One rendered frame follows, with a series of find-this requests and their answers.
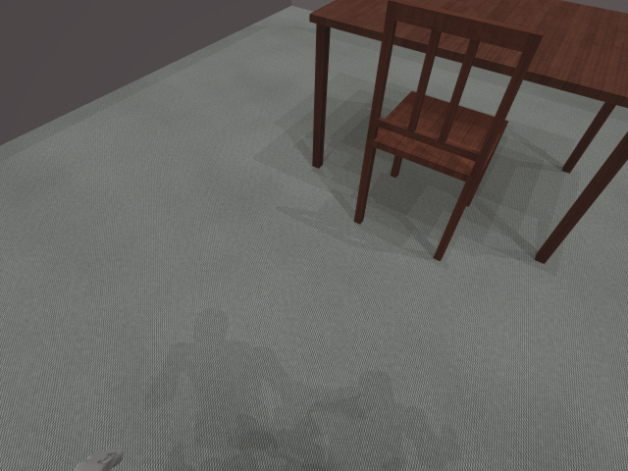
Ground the left robot hand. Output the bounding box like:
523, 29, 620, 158
73, 448, 124, 471

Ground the chair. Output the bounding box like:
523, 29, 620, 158
354, 0, 544, 261

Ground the table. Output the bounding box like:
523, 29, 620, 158
309, 0, 628, 264

